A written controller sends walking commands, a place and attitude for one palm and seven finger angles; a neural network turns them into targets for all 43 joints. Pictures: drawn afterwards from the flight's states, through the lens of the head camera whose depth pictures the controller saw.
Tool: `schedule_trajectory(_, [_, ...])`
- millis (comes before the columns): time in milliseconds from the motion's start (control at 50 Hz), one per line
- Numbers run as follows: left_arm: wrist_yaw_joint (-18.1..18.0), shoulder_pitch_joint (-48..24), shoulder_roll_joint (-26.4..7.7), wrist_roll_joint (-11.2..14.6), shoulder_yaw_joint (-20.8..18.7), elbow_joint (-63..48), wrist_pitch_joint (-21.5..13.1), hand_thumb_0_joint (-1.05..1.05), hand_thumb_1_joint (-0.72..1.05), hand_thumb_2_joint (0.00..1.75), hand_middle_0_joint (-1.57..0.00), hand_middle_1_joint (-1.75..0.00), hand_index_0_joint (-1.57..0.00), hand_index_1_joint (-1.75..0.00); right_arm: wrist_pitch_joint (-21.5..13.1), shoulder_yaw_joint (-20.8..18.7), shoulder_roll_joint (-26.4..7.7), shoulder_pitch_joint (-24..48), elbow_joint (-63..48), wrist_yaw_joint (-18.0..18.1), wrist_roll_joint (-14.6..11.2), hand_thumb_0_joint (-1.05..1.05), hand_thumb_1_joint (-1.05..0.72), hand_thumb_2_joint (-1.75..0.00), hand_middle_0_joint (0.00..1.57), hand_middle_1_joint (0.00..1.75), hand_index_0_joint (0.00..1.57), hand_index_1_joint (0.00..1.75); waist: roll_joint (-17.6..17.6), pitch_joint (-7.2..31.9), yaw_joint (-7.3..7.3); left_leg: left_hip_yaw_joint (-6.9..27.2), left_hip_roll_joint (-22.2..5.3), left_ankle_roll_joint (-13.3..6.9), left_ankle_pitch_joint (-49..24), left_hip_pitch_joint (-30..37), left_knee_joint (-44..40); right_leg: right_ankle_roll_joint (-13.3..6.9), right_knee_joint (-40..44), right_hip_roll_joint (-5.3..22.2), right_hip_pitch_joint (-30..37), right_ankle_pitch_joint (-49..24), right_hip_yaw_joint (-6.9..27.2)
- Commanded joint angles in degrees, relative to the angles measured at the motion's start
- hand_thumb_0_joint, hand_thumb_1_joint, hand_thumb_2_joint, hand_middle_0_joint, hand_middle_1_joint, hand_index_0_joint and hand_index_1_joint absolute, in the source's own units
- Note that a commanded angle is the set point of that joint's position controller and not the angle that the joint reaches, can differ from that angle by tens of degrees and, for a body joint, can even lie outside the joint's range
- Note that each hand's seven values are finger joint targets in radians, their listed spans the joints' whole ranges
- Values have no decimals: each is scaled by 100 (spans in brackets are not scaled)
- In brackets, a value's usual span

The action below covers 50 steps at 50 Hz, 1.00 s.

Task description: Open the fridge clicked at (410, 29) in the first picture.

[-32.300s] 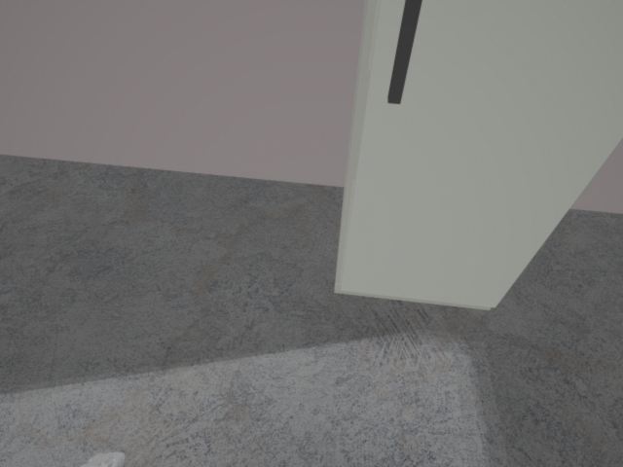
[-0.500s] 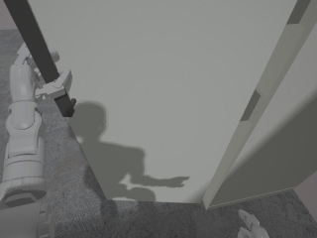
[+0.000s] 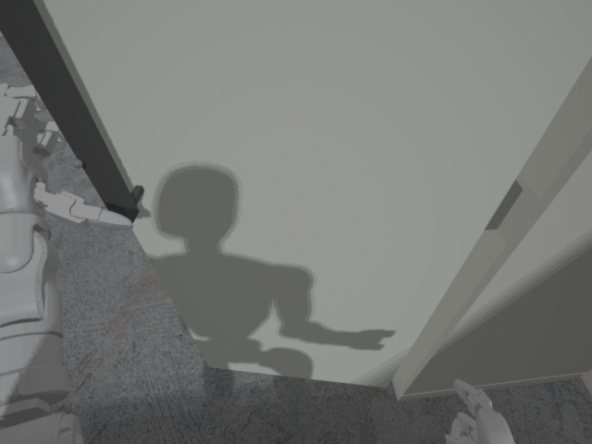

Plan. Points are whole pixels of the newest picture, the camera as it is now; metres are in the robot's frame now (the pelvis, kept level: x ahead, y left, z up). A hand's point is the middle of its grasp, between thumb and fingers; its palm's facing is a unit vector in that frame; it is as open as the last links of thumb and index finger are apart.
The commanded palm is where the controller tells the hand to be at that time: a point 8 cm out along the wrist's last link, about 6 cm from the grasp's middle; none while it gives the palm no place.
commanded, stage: slip the hand off the handle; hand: left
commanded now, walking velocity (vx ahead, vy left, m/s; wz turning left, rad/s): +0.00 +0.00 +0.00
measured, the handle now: (76, 94) +0.40 +0.27 +0.28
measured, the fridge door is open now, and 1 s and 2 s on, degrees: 77 77 77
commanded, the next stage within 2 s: draw the hand back to the body in 1.36 s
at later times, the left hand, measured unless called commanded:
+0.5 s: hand (18, 160) +0.36 +0.34 +0.22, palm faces +0.36 -0.91 -0.19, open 14.7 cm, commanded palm +0.32 +0.38 +0.22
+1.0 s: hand out of the picture +0.29 +0.35 +0.22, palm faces +0.39 -0.90 -0.20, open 14.7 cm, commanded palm +0.24 +0.38 +0.22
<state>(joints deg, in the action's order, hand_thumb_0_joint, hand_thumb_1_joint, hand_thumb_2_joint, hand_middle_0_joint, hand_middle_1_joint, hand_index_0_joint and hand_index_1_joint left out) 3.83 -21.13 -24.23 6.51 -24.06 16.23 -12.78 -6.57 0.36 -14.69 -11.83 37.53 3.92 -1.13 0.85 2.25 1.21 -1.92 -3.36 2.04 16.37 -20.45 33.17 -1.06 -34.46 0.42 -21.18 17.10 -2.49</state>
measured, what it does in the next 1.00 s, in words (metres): stands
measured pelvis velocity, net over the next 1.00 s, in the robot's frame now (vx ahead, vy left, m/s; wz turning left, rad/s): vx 0.00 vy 0.03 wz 0.02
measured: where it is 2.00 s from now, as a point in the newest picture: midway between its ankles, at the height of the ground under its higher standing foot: outside the picture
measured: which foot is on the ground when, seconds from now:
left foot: down 0.00-1.00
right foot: down 0.00-1.00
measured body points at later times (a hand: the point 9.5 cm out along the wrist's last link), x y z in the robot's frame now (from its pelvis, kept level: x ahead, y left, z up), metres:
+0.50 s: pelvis +0.01 +0.03 +0.00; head +0.03 +0.03 +0.45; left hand +0.33 +0.39 +0.23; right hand +0.13 -0.23 -0.10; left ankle +0.00 +0.15 -0.73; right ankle +0.01 -0.10 -0.73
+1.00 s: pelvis +0.00 +0.03 +0.00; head +0.00 +0.03 +0.45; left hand +0.26 +0.40 +0.23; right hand +0.17 -0.20 -0.09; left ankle +0.00 +0.15 -0.73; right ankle +0.01 -0.10 -0.73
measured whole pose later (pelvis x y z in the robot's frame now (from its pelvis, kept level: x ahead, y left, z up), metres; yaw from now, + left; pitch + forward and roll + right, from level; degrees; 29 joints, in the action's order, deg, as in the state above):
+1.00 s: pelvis +0.00 +0.03 +0.00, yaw +1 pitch +3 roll -1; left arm 11.5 -10.9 -27.7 11.5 -29.9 8.4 -11.0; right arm -7.3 2.5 -13.9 -13.5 36.7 6.4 -1.5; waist 1.2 3.5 2.8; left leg -1.6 -1.7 -0.3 18.4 -21.2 36.9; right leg 1.2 -34.4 2.1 -19.8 17.2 -2.7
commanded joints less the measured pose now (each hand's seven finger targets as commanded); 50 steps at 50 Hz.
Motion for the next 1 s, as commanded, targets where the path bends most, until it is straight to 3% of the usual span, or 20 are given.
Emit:
schedule_trajectory(0, [34, -2077, -2193, -41, -854, -938, -415, 0, -55, 20, -25, -115, -25, -115, -152, -269, -722, 126, -660, 116, 3, 0, -90, -90, 20, 30, 20, 30, -19, 1639, 10, -196, 375, -347, -1412, 366, -111, 144, 353, 29, 944, -2060, 247])
schedule_trajectory(20, [135, -2208, -1946, 11, -626, -928, -414, 0, -55, 20, -25, -115, -25, -115, -158, -261, -686, 162, -690, 122, -24, 0, -90, -90, 20, 30, 20, 30, 34, 1574, -56, -212, 379, -347, -1373, 422, -86, 149, 391, 22, 831, -2020, 251])
schedule_trajectory(80, [330, -2272, -2258, 93, -856, -754, -477, 0, -55, 20, -25, -115, -25, -115, -127, -260, -731, 133, -641, 178, -26, 0, -90, -90, 20, 30, 20, 30, 176, 1541, -25, -171, 363, -351, -1296, 401, -70, 120, 403, 12, 788, -1857, 241])
schedule_trajectory(120, [487, -2415, -1979, 121, -536, -878, -543, 0, -55, 20, -25, -115, -25, -115, -149, -253, -686, 117, -704, 168, -36, 0, -90, -90, 20, 30, 20, 30, 452, 1669, -86, -122, 377, -343, -1390, 614, -27, 83, 363, -36, 626, -1826, 194])
schedule_trajectory(220, [659, -2150, -2094, 269, -683, -491, -504, 0, -55, 20, -25, -115, -25, -115, -133, -252, -767, -18, -669, 201, -47, 0, -90, -90, 20, 30, 20, 30, 150, 1519, -75, -9, 342, -332, -1365, 519, -30, 67, 350, -75, 481, -1664, 102])
schedule_trajectory(280, [673, -2151, -2514, 298, -1066, -481, -492, 0, -55, 20, -25, -115, -25, -115, -103, -256, -816, -49, -640, 239, -28, 0, -90, -90, 20, 30, 20, 30, 263, 1537, 21, 28, 314, -321, -1430, 472, -62, 27, 330, -72, 555, -1616, 67])
schedule_trajectory(320, [702, -2091, -2415, 322, -1018, -748, -514, 0, -55, 20, -25, -115, -25, -115, -110, -263, -776, -64, -734, 221, -19, 0, -90, -90, 20, 30, 20, 30, 382, 1850, 37, 29, 326, -323, -1701, 639, -13, 31, 244, -94, 593, -1838, 58])
schedule_trajectory(380, [698, -2101, -2471, 310, -1055, -663, -562, 0, -55, 20, -25, -115, -25, -115, -98, -257, -802, -108, -690, 238, -6, 0, -90, -90, 20, 30, 20, 30, 395, 1617, 9, 56, 296, -315, -1591, 560, -25, 14, 266, -114, 440, -1612, 27])
schedule_trajectory(460, [758, -2090, -2578, 279, -1082, -660, -560, 0, -55, 20, -25, -115, -25, -115, -104, -257, -815, -137, -724, 252, 2, 0, -90, -90, 20, 30, 20, 30, 584, 1672, -13, 138, 281, -279, -1584, 634, -51, -5, 241, -142, 301, -1415, -6])
schedule_trajectory(520, [788, -2413, -2389, 262, -780, -585, -530, 0, -55, 20, -25, -115, -25, -115, -116, -230, -819, -172, -699, 277, -9, 0, -90, -90, 20, 30, 20, 30, 680, 1526, -113, 213, 258, -258, -1369, 673, -90, -15, 288, -154, 42, -1104, -31])
schedule_trajectory(560, [789, -2459, -2626, 252, -947, -379, -509, 0, -55, 20, -25, -115, -25, -115, -130, -233, -871, -216, -657, 307, -6, 0, -90, -90, 20, 30, 20, 30, 606, 1446, -111, 259, 258, -254, -1171, 601, -120, -23, 319, -154, -32, -903, -35])
schedule_trajectory(620, [790, -1872, -2419, 321, -954, -910, -562, 0, -55, 20, -25, -115, -25, -115, -153, -244, -808, -156, -803, 264, 17, 0, -90, -90, 20, 30, 20, 30, 663, 1899, 50, 284, 242, -234, -1728, 862, -72, -47, 214, -163, 252, -1269, -69])
schedule_trajectory(640, [809, -1714, -2295, 379, -907, -1029, -543, 0, -55, 20, -25, -115, -25, -115, -166, -226, -786, -107, -844, 240, 18, 0, -90, -90, 20, 30, 20, 30, 715, 1853, 78, 280, 240, -220, -1752, 883, -81, -41, 222, -159, 250, -1289, -74])
schedule_trajectory(680, [773, -1160, -2491, 448, -1248, -1111, -499, 0, -55, 20, -25, -115, -25, -115, -154, -222, -803, -80, -857, 235, 23, 0, -90, -90, 20, 30, 20, 30, 549, 1760, 222, 267, 226, -211, -1871, 752, -104, -57, 215, -155, 445, -1404, -97])
schedule_trajectory(700, [789, -1094, -2257, 502, -1089, -1192, -436, 0, -55, 20, -25, -115, -25, -115, -169, -198, -772, -12, -908, 219, 3, 0, -90, -90, 20, 30, 20, 30, 565, 1668, 173, 245, 228, -209, -1807, 736, -132, -36, 220, -155, 370, -1400, -101])
schedule_trajectory(740, [768, -1065, -2297, 579, -1195, -1470, -346, 0, -55, 20, -25, -115, -25, -115, -204, -205, -768, 79, -937, 225, -13, 0, -90, -90, 20, 30, 20, 30, 529, 1520, 174, 240, 225, -210, -1608, 717, -180, -24, 269, -154, 319, -1284, -100])
schedule_trajectory(780, [692, -748, -2527, 572, -1480, -1759, -292, 0, -55, 20, -25, -115, -25, -115, -215, -190, -767, 147, -949, 252, 6, 0, -90, -90, 20, 30, 20, 30, 562, 1537, 281, 207, 228, -210, -1569, 661, -211, -42, 275, -135, 491, -1272, -105])
schedule_trajectory(840, [692, -867, -2110, 584, -1082, -1945, -193, 0, -55, 20, -25, -115, -25, -115, -293, -159, -716, 244, -952, 283, -22, 0, -90, -90, 20, 30, 20, 30, 576, 1301, 120, 233, 239, -208, -1244, 712, -254, -15, 329, -151, 224, -1000, -105])
schedule_trajectory(960, [758, -797, -1926, 567, -803, -2118, -160, 0, -55, 20, -25, -115, -25, -115, -434, -87, -693, 397, -905, 368, -36, 0, -90, -90, 20, 30, 20, 30, 636, 1064, 62, 285, 278, -242, -624, 702, -323, -20, 444, -105, 106, -549, -60])
schedule_trajectory(980, [747, -831, -2034, 576, -910, -2222, -201, 0, -55, 20, -25, -115, -25, -115, -443, -96, -701, 408, -860, 388, -35, 0, -90, -90, 20, 30, 20, 30, 573, 1119, 80, 275, 263, -251, -669, 751, -324, -30, 474, -99, 203, -593, -54])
